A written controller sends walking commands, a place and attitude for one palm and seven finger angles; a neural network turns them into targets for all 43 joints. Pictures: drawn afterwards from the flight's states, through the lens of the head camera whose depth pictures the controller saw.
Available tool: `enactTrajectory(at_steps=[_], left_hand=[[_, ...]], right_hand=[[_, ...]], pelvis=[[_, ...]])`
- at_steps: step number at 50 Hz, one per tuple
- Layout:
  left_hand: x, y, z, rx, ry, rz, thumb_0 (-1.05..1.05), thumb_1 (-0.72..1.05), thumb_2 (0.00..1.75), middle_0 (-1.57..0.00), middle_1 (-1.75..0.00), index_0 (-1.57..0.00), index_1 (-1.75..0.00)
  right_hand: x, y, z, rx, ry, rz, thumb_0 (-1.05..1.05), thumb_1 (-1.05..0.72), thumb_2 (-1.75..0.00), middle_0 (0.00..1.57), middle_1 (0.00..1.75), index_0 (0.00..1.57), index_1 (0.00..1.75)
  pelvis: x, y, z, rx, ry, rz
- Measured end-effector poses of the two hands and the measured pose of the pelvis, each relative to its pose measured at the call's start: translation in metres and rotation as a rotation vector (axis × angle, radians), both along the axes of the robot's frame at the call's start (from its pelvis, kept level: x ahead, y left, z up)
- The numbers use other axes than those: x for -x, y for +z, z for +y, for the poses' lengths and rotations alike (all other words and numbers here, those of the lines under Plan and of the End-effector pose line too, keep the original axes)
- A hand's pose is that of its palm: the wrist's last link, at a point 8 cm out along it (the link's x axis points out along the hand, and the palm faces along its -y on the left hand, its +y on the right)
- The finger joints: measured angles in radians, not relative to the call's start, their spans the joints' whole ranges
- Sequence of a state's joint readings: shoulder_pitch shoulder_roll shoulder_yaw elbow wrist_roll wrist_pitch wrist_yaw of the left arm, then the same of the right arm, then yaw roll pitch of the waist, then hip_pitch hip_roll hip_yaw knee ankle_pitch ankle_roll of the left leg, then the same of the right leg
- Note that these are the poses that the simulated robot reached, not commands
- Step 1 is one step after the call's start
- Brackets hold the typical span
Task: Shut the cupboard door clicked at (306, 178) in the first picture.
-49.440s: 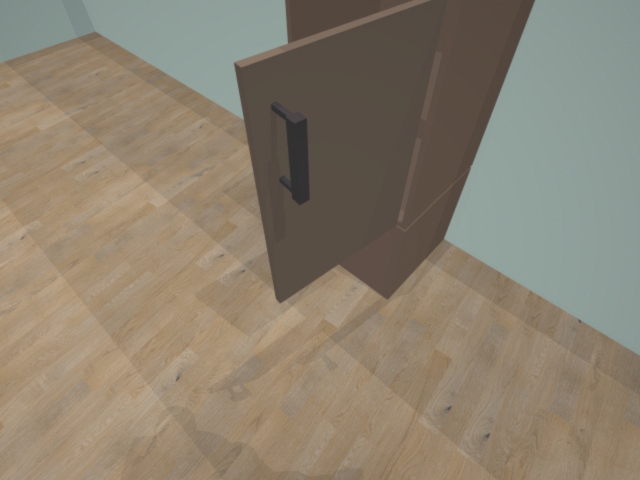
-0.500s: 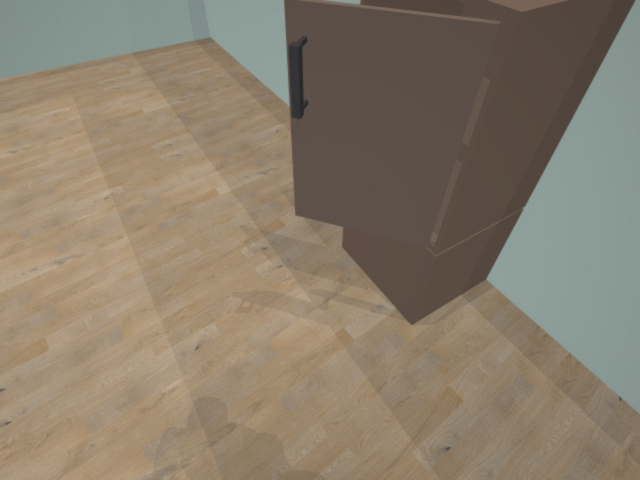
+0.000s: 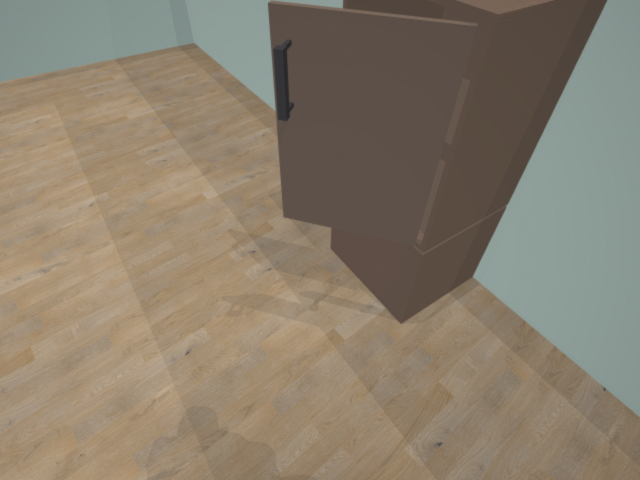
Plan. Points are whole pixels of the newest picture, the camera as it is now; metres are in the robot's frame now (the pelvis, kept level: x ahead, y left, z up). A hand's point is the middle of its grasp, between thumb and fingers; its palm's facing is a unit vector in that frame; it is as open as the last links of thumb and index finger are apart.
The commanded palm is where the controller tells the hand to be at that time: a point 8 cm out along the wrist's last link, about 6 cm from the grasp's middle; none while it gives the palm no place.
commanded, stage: look to check the result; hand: left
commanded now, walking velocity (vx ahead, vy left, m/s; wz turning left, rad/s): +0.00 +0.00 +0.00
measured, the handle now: (285, 81) +0.88 +0.12 +0.10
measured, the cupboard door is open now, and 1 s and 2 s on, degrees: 39 39 39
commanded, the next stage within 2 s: walk to a spot facing it in 0.58 s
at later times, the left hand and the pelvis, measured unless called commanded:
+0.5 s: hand out of the picture -0.03 +0.14 -0.18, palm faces +0.03 -0.99 -0.16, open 7.4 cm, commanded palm none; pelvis +0.01 -0.01 +0.00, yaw +0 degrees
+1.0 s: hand out of the picture +0.01 +0.17 -0.20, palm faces +0.15 -0.97 -0.19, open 7.4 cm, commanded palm none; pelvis +0.02 +0.00 -0.02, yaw +7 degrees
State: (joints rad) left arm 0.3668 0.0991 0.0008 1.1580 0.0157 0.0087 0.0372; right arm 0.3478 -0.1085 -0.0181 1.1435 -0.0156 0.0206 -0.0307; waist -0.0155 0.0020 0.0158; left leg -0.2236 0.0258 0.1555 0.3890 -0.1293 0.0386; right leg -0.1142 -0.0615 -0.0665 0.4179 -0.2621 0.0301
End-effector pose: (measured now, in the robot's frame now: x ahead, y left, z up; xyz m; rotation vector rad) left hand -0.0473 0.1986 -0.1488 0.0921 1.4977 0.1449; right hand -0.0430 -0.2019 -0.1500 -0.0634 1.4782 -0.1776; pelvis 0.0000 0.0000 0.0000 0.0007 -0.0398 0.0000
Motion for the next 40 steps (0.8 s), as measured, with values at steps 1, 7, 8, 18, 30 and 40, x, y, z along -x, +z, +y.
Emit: enactTrajectory(at_steps=[1,7,8,18,30,40], left_hand=[[0.0,0.0,0.0,-0.002,0.0,0.001,0.0,0.91,0.9,-0.2,-0.3,-0.2,-0.3],[0.002,0.002,0.0,-0.014,-0.001,0.012,0.0,0.91,0.9,-0.2,-0.3,-0.2,-0.3],[0.003,0.002,0.0,-0.016,-0.001,0.014,0.0,0.91,0.9,-0.2,-0.3,-0.2,-0.3],[-0.002,0.002,-0.002,-0.02,-0.007,0.019,0.0,0.91,0.9,-0.2,-0.3,-0.2,-0.3],[-0.023,0.001,-0.007,-0.013,-0.015,-0.005,0.0,0.91,0.9,-0.2,-0.3,-0.2,-0.3],[-0.038,0.0,-0.006,-0.025,-0.005,-0.029,0.0,0.91,0.9,-0.2,-0.3,-0.2,-0.3]], right_hand=[[0.0,0.0,0.0,-0.001,-0.001,0.0,0.0,-0.91,-0.9,0.2,0.3,0.2,0.3],[0.0,-0.001,-0.004,-0.003,-0.003,0.004,0.0,-0.91,-0.9,0.2,0.3,0.2,0.3],[0.0,-0.001,-0.004,-0.003,-0.003,0.004,0.0,-0.91,-0.9,0.2,0.3,0.2,0.3],[-0.007,0.0,-0.013,0.007,-0.003,0.003,0.0,-0.91,-0.9,0.2,0.3,0.2,0.3],[-0.021,0.002,-0.018,0.015,0.007,-0.004,0.0,-0.91,-0.9,0.2,0.3,0.2,0.3],[-0.038,0.001,-0.02,0.013,0.023,-0.02,0.0,-0.91,-0.9,0.2,0.3,0.2,0.3]], pelvis=[[0.0,0.0,-0.001,0.0,0.0,0.0],[0.001,0.0,-0.004,0.0,-0.003,0.004],[0.001,0.0,-0.004,0.0,-0.003,0.005],[-0.003,0.0,-0.009,0.001,-0.007,0.007],[-0.012,0.0,-0.013,0.001,-0.007,0.014],[-0.019,-0.001,-0.015,0.0,0.01,0.016]])
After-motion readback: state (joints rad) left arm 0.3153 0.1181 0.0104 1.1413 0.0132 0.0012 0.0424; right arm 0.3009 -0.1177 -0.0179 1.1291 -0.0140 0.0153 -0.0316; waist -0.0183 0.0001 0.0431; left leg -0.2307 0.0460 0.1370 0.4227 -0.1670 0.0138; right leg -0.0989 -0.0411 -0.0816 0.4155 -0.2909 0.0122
